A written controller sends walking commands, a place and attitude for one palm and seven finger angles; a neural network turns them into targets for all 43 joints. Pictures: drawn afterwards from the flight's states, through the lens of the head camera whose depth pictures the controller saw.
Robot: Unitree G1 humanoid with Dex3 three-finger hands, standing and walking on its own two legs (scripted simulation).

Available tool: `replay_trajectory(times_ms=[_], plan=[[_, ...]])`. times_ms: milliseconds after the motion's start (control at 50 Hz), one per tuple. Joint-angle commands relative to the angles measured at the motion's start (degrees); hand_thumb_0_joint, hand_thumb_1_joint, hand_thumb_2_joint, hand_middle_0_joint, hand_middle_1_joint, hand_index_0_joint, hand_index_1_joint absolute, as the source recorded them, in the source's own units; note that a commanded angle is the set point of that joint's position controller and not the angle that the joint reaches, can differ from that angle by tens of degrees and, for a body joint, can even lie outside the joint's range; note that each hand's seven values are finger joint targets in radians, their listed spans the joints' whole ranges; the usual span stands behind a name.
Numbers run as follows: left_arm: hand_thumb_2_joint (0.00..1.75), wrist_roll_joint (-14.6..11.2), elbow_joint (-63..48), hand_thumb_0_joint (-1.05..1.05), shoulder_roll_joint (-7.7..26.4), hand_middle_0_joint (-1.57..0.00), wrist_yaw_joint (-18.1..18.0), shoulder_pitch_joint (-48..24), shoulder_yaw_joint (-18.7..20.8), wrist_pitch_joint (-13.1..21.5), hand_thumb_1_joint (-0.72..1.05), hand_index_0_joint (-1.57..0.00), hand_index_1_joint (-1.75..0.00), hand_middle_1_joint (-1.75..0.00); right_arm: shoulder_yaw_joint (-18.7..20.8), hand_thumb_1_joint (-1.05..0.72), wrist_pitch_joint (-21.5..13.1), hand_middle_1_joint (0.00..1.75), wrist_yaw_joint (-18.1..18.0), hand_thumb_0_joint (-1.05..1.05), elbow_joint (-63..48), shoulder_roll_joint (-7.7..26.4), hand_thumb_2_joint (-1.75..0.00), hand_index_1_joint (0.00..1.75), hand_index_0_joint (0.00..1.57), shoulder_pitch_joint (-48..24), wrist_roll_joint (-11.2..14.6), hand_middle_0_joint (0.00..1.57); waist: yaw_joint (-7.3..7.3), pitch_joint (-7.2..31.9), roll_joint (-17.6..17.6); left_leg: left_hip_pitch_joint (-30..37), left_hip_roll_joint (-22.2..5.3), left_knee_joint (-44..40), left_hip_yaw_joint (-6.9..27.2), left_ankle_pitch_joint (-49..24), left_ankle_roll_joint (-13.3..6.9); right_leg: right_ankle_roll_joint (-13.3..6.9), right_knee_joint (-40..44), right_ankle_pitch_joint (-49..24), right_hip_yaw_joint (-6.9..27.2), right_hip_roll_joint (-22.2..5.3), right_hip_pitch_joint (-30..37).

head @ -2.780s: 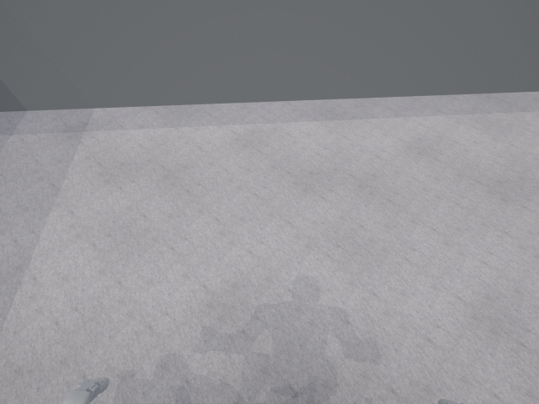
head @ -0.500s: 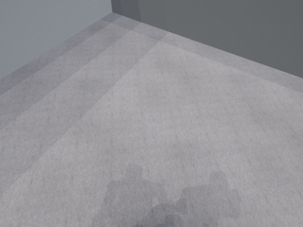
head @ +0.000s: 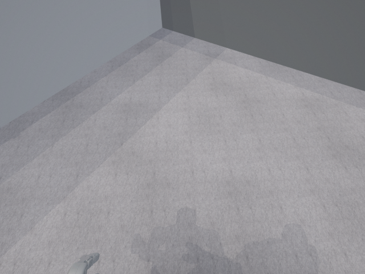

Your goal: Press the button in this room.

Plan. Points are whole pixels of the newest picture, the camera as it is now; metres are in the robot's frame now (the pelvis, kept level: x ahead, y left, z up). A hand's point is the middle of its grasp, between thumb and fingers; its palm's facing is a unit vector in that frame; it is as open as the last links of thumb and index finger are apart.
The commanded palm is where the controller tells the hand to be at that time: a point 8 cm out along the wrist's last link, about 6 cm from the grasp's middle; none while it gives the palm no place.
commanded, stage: turn or walk to find it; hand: left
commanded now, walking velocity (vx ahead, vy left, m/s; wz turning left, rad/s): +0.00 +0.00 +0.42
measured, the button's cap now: out of the picture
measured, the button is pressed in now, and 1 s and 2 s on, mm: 0 0 0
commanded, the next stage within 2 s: stand and wait in 1.34 s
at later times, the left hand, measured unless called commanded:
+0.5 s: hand out of the picture -0.07 +0.20 -0.18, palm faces +0.30 -0.92 -0.23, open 7.4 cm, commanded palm none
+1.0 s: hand out of the picture -0.06 +0.24 -0.15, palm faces +0.43 -0.86 -0.26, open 7.4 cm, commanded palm none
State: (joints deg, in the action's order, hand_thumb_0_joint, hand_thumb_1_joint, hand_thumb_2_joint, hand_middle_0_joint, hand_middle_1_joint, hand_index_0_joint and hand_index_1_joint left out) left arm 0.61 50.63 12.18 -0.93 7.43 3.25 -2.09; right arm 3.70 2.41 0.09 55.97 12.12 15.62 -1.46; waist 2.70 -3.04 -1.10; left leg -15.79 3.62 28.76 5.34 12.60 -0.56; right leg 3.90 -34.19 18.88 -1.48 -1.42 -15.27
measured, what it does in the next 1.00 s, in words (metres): steps on the spot, turning left: right foot, then left foot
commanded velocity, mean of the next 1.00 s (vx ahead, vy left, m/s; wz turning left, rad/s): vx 0.00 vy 0.00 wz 0.42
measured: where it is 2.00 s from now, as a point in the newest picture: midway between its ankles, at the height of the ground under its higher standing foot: outside the picture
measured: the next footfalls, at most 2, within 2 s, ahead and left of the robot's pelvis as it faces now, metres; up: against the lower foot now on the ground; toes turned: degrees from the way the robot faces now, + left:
right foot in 0.02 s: +0.04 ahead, -0.11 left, +0.00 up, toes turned -2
left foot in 0.52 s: -0.04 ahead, +0.12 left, +0.00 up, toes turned +21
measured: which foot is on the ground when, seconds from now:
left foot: down 0.00-0.02, up 0.04-0.50, down 0.52-1.00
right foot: up 0.00-0.00, down 0.02-0.52, up 0.54-1.00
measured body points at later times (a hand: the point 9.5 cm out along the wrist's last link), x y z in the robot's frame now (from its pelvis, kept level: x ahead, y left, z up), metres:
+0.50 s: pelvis -0.04 +0.00 +0.00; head -0.01 +0.02 +0.44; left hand -0.09 +0.25 -0.16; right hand +0.10 -0.23 -0.14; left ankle -0.08 +0.11 -0.72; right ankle +0.00 -0.11 -0.73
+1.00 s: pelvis -0.06 +0.01 +0.01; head -0.04 +0.01 +0.46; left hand -0.08 +0.28 -0.13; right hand +0.07 -0.20 -0.15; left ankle -0.08 +0.11 -0.73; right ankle -0.02 -0.13 -0.70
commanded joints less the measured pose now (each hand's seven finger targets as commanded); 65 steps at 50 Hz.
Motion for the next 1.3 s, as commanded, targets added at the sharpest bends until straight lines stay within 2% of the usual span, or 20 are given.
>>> replay_trajectory(times_ms=[0,20,60,120,380,460,480,500,520,540,580,660,920,1020,1040,1060,1080,1100,1180,1280], plan=[[0.9,1.03,-2.1,0.0,14.93,-0.2,-1.53,8.65,2.94,2.71,0.9,-0.2,-0.3,-0.3,1.61,-0.9,-1.19,0.3,-0.3,0.0,-6.85,3.91,-0.9,0.3,0.2,-0.31,0.81,0.2,-4.54,7.36,19.42,-19.22,1.34,19.55,-1.74,19.2,2.54,-9.03,18.51,-19.05,22.56,-25.18,18.79],[0.9,0.37,-2.64,0.0,14.08,-0.2,-1.48,8.54,2.34,2.11,0.9,-0.2,-0.3,-0.3,2.56,-0.9,-0.47,0.3,-0.51,0.0,-6.51,6.93,-0.9,0.3,0.2,-1.35,0.12,0.2,-5.09,6.63,13.53,-16.21,-1.2,29.31,0.36,20.81,2.06,-12.26,18.12,-18.59,19.45,-26.71,9.9],[0.9,0.24,-3.97,0.0,9.85,-0.2,-1.42,1.17,1.75,2.16,0.9,-0.2,-0.3,-0.3,2.89,-0.9,1.02,0.3,0.21,0.0,-3.34,6.79,-0.9,0.3,0.2,0.62,-0.08,0.2,-1.41,1.29,11.37,-14.88,-2.82,38.29,0.33,12.69,2.46,-10.36,21.43,-4.66,12.98,-18.86,1.58],[0.9,0.15,-3.81,0.0,6.98,-0.2,-1.24,0.62,0.7,2.67,0.9,-0.2,-0.3,-0.3,2.5,-0.9,1.18,0.3,0.86,0.0,-1.43,5.44,-0.9,0.3,0.2,2.61,-0.09,0.2,-0.5,-1.07,9.4,-15.68,-4.16,41.34,-2.63,6.08,3.81,-8.79,19.34,-10.89,3.86,-14.29,1.99],[0.9,1.29,1.17,0.0,10.61,-0.2,-1.31,10.37,2.1,2.29,0.9,-0.2,-0.3,-0.3,0.72,-0.9,0.45,0.3,0.64,0.0,-3.35,3.85,-0.9,0.3,0.2,-6.93,0.8,0.2,-5.34,2.69,11.88,-8.95,-6.01,18.83,-8.64,14.34,4.13,-12.77,13.37,-25.54,0.43,-19.79,9.84],[0.9,0.93,1.99,0.0,11.26,-0.2,-0.99,8.95,2.44,1.73,0.9,-0.2,-0.3,-0.3,0.59,-0.9,-0.53,0.3,0.34,0.0,-2.82,4.34,-0.9,0.3,0.2,-3.09,0.95,0.2,-2.63,5.0,10.45,2.74,-4.96,2.42,-10.96,4.4,2.72,-8.79,6.64,-24.11,-3.85,-18.68,5.28],[0.9,0.44,1.82,0.0,10.14,-0.2,-0.85,8.81,2.31,1.39,0.9,-0.2,-0.3,-0.3,0.95,-0.9,-1.09,0.3,0.43,0.0,-2.28,6.21,-0.9,0.3,0.2,-0.89,0.85,0.2,-1.12,6.52,5.37,9.46,-6.72,-4.94,-8.68,-2.87,1.91,-5.88,0.43,-19.35,-6.6,-16.67,0.98],[0.9,0.02,0.53,0.0,6.87,-0.2,-0.61,9.75,1.79,0.94,0.9,-0.2,-0.3,-0.3,2.02,-0.9,-1.63,0.3,0.3,0.0,-2.66,11.63,-0.9,0.3,0.2,0.4,0.48,0.2,-0.64,7.47,-10.86,16.24,-18.79,-9.71,7.42,-13.54,-2.32,-1.54,-11.23,-0.28,-9.59,-9.55,-11.04],[0.9,0.37,-1.37,0.0,4.56,-0.2,-0.64,6.89,0.77,0.42,0.9,-0.2,-0.3,-0.3,2.86,-0.9,-1.3,0.3,-0.18,0.0,-2.53,15.56,-0.9,0.3,0.2,2.35,0.45,0.2,0.69,5.76,-18.33,13.67,-27.1,-11.59,15.96,-27.6,-8.2,0.43,-21.42,18.56,-6.59,-5.09,-17.06],[0.9,0.59,-1.44,0.0,6.29,-0.2,-0.66,5.31,1.17,-0.13,0.9,-0.2,-0.3,-0.3,2.73,-0.9,-0.98,0.3,-0.32,0.0,-2.27,15.08,-0.9,0.3,0.2,1.96,0.14,0.2,0.84,4.97,-10.81,8.49,-27.58,-11.36,12.14,-20.92,-10.6,-0.75,-27.31,16.34,-2.41,-5.87,-14.39],[0.9,0.85,0.54,0.0,6.64,-0.2,-0.42,4.02,1.88,-0.79,0.9,-0.2,-0.3,-0.3,1.6,-0.9,-1.3,0.3,-1.3,0.0,-3.42,11.77,-0.9,0.3,0.2,-3.53,0.14,0.2,-1.09,0.47,-11.9,4.52,-20.6,-13.1,9.31,-14.13,-6.87,-0.49,-30.66,8.28,0.54,-5.99,-16.56],[0.9,0.73,2.72,0.0,6.59,-0.2,0.18,7.58,1.9,-0.19,0.9,-0.2,-0.3,-0.3,0.99,-0.9,-2.33,0.3,-1.54,0.0,-4.34,10.16,-0.9,0.3,0.2,-4.26,0.75,0.2,-2.58,3.14,-6.58,9.7,-15.77,-11.31,3.66,-24.39,-5.47,1.07,-32.22,0.72,0.34,-4.95,-16.61],[0.9,0.1,-1.55,0.0,4.6,-0.2,-0.44,0.62,1.21,0.08,0.9,-0.2,-0.3,-0.3,2.07,-0.9,-1.54,0.3,-1.22,0.0,-3.84,10.06,-0.9,0.3,0.2,0.24,-0.11,0.2,-0.19,4.45,-6.58,8.34,-16.38,-10.72,14.74,-17.7,-10.07,0.67,-13.73,6.86,1.04,-1.87,-9.66],[0.9,-0.46,-0.73,0.0,4.72,-0.2,-0.9,6.09,1.16,0.98,0.9,-0.2,-0.3,-0.3,2.33,-0.9,-1.18,0.3,-0.8,0.0,-4.36,9.98,-0.9,0.3,0.2,-1.94,0.1,0.2,-3.23,6.5,-5.96,0.69,-13.12,-6.55,15.09,-16.98,-7.53,-0.67,3.99,-1.98,0.09,0.15,4.24],[0.9,-0.35,-0.39,0.0,5.57,-0.2,-1.06,7.88,1.41,1.41,0.9,-0.2,-0.3,-0.3,2.29,-0.9,-1.14,0.3,-0.64,0.0,-4.62,9.09,-0.9,0.3,0.2,-2.35,0.44,0.2,-4.25,7.13,-4.1,-3.61,-10.89,-4.19,13.56,-11.98,-5.2,-0.98,11.65,-7.11,0.72,-1.23,10.54],[0.9,0.31,-0.27,0.0,9.1,-0.2,-1.4,9.03,2.05,1.98,0.9,-0.2,-0.3,-0.3,1.98,-0.9,-1.15,0.3,-0.31,0.0,-4.85,6.13,-0.9,0.3,0.2,-1.08,0.97,0.2,-4.6,8.32,5.45,-12.09,-6.18,3.19,8.59,-1.13,-1.64,-3.46,17.75,-5.66,8.96,-10.13,18.69],[0.9,0.98,-0.97,0.0,13.8,-0.2,-1.57,9.05,2.94,2.21,0.9,-0.2,-0.3,-0.3,1.5,-0.9,-1.23,0.3,-0.27,0.0,-6.52,3.8,-0.9,0.3,0.2,-1.39,0.82,0.2,-5.09,6.34,19.22,-20.09,1.44,16.24,-1.81,16.94,2.23,-9.86,19.81,-10.74,22.65,-24.03,18.12],[0.9,0.45,-1.9,0.0,13.69,-0.2,-1.63,7.8,2.59,1.83,0.9,-0.2,-0.3,-0.3,2.6,-0.9,-0.6,0.3,-0.36,0.0,-6.28,6.96,-0.9,0.3,0.2,-1.99,0.17,0.2,-5.0,5.82,13.91,-16.69,-0.73,26.79,-0.3,19.83,2.21,-13.35,19.62,-13.79,20.9,-27.19,9.44],[0.9,0.1,-3.1,0.0,6.85,-0.2,-1.25,-0.35,0.95,2.56,0.9,-0.2,-0.3,-0.3,2.6,-0.9,1.15,0.3,0.73,0.0,-1.59,5.3,-0.9,0.3,0.2,1.82,-0.15,0.2,-0.23,-1.65,7.72,-16.07,-3.48,40.75,-1.78,7.19,3.34,-9.51,19.5,-9.89,5.69,-14.91,1.34],[0.9,0.19,-0.87,0.0,6.44,-0.2,-1.29,5.84,0.95,3.01,0.9,-0.2,-0.3,-0.3,2.45,-0.9,1.48,0.3,0.62,0.0,-1.41,5.37,-0.9,0.3,0.2,-0.05,-0.15,0.2,-2.53,-0.9,9.88,-17.58,-5.08,40.46,-2.75,5.09,5.22,-9.6,18.71,-14.42,2.82,-15.39,6.22]])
